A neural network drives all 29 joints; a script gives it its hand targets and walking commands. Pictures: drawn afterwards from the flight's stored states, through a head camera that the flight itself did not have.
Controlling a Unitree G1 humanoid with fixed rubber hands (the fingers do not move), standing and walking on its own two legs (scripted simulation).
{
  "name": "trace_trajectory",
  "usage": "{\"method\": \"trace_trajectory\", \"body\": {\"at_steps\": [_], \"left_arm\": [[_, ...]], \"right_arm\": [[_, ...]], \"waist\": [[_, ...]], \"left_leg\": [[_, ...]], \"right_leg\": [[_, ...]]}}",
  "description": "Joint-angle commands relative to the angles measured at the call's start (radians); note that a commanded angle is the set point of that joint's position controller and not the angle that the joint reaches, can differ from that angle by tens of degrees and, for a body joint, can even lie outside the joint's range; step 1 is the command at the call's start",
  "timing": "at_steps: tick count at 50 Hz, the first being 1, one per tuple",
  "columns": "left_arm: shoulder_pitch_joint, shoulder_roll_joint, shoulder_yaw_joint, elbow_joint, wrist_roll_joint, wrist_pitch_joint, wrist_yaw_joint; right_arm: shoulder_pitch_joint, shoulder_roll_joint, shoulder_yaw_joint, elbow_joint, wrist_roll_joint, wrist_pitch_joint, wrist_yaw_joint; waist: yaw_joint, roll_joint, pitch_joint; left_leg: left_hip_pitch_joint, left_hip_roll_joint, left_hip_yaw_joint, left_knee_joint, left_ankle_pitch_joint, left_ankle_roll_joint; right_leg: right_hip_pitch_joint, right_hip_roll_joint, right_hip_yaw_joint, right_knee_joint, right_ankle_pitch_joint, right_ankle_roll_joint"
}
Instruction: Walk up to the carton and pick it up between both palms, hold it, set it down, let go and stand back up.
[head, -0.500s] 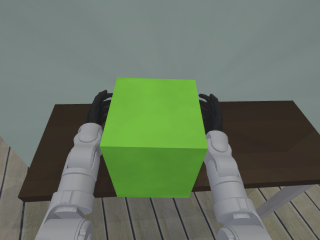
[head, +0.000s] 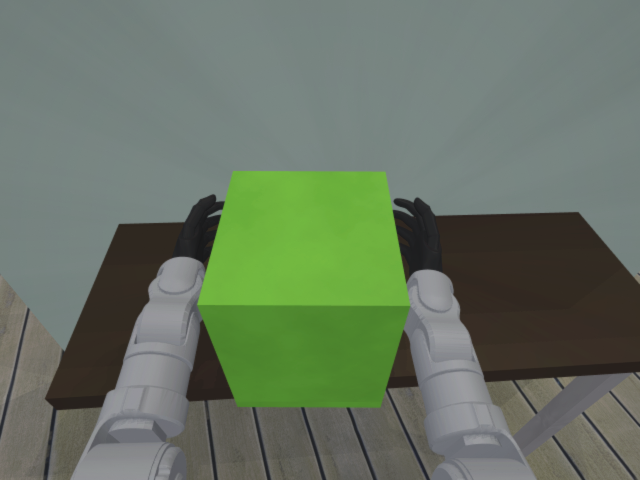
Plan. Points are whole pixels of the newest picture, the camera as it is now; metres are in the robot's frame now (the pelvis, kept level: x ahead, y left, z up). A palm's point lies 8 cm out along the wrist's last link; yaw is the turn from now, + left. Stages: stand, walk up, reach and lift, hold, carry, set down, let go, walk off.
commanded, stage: reach and lift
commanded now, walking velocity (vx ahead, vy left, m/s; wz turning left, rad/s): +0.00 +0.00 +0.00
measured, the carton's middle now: (309, 293) +0.36 +0.01 +0.06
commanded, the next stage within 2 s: none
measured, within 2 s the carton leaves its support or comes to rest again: neither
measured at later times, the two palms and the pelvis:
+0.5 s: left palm (195, 232) +0.38 +0.15 +0.15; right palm (430, 256) +0.36 -0.14 +0.13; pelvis +0.00 +0.00 +0.00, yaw +0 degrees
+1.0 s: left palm (170, 202) +0.37 +0.16 +0.20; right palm (431, 213) +0.36 -0.13 +0.19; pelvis -0.01 +0.00 +0.00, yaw +1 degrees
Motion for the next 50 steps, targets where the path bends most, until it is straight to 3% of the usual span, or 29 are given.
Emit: {"method": "trace_trajectory", "body": {"at_steps": [1, 6, 9, 14, 18, 21, 25, 30, 31, 35, 41, 47, 50], "left_arm": [[-0.764, -0.669, -0.373, -0.231, 0.062, -0.130, -0.131], [-0.722, -0.662, -0.363, -0.216, 0.095, -0.147, -0.130], [-0.682, -0.644, -0.331, -0.182, 0.119, -0.141, -0.139], [-0.690, -0.649, -0.338, -0.248, 0.122, -0.102, -0.135], [-0.747, -0.708, -0.445, -0.347, 0.073, -0.093, -0.107], [-0.722, -0.711, -0.500, -0.391, 0.056, -0.069, -0.088], [-0.692, -0.713, -0.522, -0.424, 0.048, -0.017, -0.085], [-0.659, -0.692, -0.451, -0.345, 0.066, 0.091, -0.110], [-0.657, -0.689, -0.434, -0.324, 0.074, 0.112, -0.118], [-0.766, -0.698, -0.410, -0.330, 0.058, 0.149, -0.133], [-0.884, -0.732, -0.428, -0.346, 0.040, 0.187, -0.128], [-0.885, -0.680, -0.292, -0.215, 0.114, 0.246, -0.149], [-0.860, -0.666, -0.244, -0.174, 0.139, 0.287, -0.165]], "right_arm": [[-0.702, 0.519, 0.388, -0.066, -0.078, -0.098, 0.168], [-0.693, 0.486, 0.400, -0.041, -0.073, -0.156, 0.155], [-0.695, 0.465, 0.401, -0.006, -0.065, -0.181, 0.146], [-0.728, 0.432, 0.414, -0.020, -0.036, -0.189, 0.142], [-0.832, 0.448, 0.473, -0.150, -0.004, -0.210, 0.143], [-0.809, 0.448, 0.523, -0.187, 0.028, -0.194, 0.140], [-0.833, 0.450, 0.568, -0.245, 0.068, -0.163, 0.129], [-0.922, 0.416, 0.529, -0.245, 0.095, -0.095, 0.113], [-0.936, 0.410, 0.504, -0.231, 0.092, -0.080, 0.108], [-1.042, 0.460, 0.478, -0.245, 0.099, -0.036, 0.107], [-1.141, 0.490, 0.446, -0.231, 0.122, 0.001, 0.107], [-1.119, 0.475, 0.347, -0.078, 0.107, 0.056, 0.104], [-1.120, 0.460, 0.340, -0.040, 0.118, 0.091, 0.099]], "waist": [[-0.111, 0.045, -0.502], [-0.099, 0.028, -0.460], [-0.091, 0.010, -0.386], [-0.086, 0.018, -0.358], [-0.081, 0.040, -0.512], [-0.074, 0.065, -0.578], [-0.062, 0.042, -0.585], [-0.057, -0.018, -0.451], [-0.069, -0.023, -0.417], [-0.072, -0.035, -0.431], [-0.089, 0.050, -0.496], [-0.100, 0.049, -0.368], [-0.106, 0.040, -0.332]], "left_leg": [[-0.113, -0.072, 0.036, -0.097, 0.089, -0.003], [-0.065, -0.067, 0.032, -0.082, 0.174, -0.014], [-0.041, -0.068, 0.038, -0.090, 0.156, -0.008], [-0.002, -0.062, 0.041, -0.094, 0.170, -0.008], [0.024, -0.057, 0.029, -0.054, 0.269, -0.022], [0.046, -0.058, 0.022, -0.026, 0.337, -0.031], [0.044, -0.064, 0.015, -0.014, 0.373, -0.026], [0.007, -0.071, 0.017, -0.057, 0.258, 0.003], [-0.011, -0.077, 0.020, -0.070, 0.215, 0.007], [-0.068, -0.083, 0.021, -0.093, 0.120, 0.029], [-0.069, -0.086, 0.023, -0.089, 0.111, 0.018], [-0.095, -0.095, 0.039, -0.127, 0.008, 0.035], [-0.088, -0.093, 0.040, -0.141, 0.015, 0.040]], "right_leg": [[0.469, -0.005, -0.105, -0.045, 0.196, 0.019], [0.488, -0.003, -0.113, -0.049, 0.258, 0.026], [0.494, -0.001, -0.116, -0.067, 0.236, 0.031], [0.486, 0.006, -0.127, -0.076, 0.211, 0.028], [0.475, 0.014, -0.129, -0.057, 0.266, 0.027], [0.472, 0.016, -0.125, -0.050, 0.319, 0.025], [0.518, 0.016, -0.116, -0.042, 0.377, 0.036], [0.556, 0.003, -0.110, -0.055, 0.326, 0.051], [0.552, 0.001, -0.110, -0.064, 0.299, 0.052], [0.559, -0.015, -0.104, -0.063, 0.254, 0.057], [0.530, -0.019, -0.100, -0.060, 0.204, 0.048], [0.489, -0.027, -0.101, -0.093, 0.093, 0.042], [0.492, -0.024, -0.109, -0.098, 0.103, 0.040]]}}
